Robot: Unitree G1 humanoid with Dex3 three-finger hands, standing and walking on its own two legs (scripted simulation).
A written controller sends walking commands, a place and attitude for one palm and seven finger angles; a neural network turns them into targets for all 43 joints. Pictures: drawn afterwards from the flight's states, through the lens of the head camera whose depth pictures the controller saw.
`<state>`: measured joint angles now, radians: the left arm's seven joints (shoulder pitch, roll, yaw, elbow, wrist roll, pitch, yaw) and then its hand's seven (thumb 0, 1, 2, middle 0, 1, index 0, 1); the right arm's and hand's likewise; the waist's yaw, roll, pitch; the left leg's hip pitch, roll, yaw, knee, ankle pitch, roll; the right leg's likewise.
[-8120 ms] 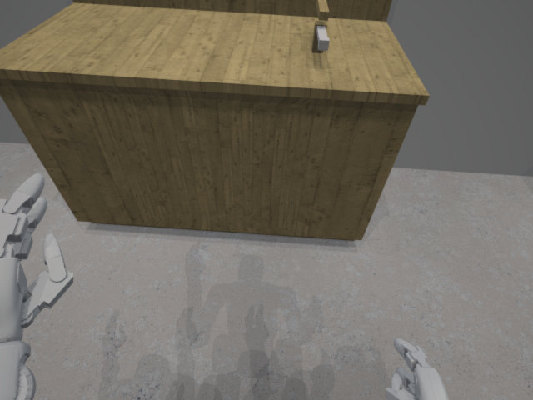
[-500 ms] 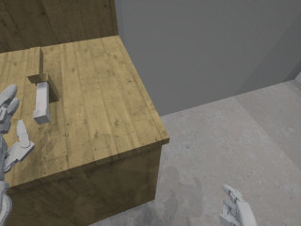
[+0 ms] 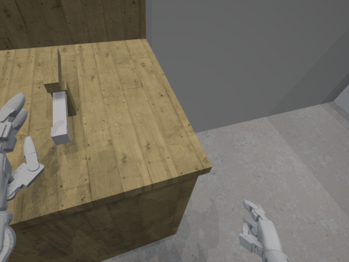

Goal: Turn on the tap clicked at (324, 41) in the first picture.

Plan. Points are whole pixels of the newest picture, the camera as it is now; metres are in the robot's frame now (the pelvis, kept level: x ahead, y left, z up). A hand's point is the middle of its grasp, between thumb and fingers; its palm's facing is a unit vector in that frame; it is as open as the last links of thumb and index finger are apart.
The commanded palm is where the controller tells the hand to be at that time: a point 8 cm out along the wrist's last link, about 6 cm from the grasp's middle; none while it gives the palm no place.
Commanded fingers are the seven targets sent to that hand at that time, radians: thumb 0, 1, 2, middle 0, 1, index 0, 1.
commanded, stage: come to a stop and stand still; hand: left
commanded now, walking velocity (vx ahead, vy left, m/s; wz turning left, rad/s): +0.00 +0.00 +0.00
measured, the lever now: (61, 135) +0.32 +0.27 +0.12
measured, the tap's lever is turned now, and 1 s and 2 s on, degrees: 0 0 0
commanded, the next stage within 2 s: look again from close up in 1.00 s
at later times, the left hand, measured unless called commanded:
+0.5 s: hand (52, 180) +0.21 +0.23 +0.14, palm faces +0.36 -0.84 -0.40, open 7.5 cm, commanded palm +0.14 +0.25 +0.18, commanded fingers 0.00 0.90 0.90 -0.20 -0.30 -0.20 -0.30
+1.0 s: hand (43, 166) +0.22 +0.24 +0.16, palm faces +0.40 -0.85 -0.35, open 7.4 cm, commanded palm +0.17 +0.27 +0.18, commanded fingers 0.00 0.90 0.90 -0.20 -0.30 -0.20 -0.30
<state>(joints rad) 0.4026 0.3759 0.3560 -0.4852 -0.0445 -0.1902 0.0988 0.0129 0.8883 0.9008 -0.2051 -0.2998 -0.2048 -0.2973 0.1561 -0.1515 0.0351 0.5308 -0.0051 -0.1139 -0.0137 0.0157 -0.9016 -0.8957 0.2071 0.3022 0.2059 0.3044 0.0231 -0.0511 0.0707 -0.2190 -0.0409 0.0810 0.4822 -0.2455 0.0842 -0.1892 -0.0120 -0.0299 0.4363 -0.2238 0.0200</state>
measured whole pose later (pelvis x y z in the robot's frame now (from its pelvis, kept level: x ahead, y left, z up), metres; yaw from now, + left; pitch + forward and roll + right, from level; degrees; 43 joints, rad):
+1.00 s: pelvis +0.01 -0.01 +0.00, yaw +1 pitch -1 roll -2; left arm 0.40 0.36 0.35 -0.46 -0.05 -0.19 0.10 0.01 0.89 0.90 -0.21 -0.30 -0.21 -0.30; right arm 0.17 -0.19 0.03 0.54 0.01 -0.09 -0.03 0.02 -0.90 -0.90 0.21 0.30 0.20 0.30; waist 0.04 -0.02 0.06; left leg -0.20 -0.03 0.06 0.49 -0.26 0.07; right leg -0.16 0.00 -0.05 0.42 -0.23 0.01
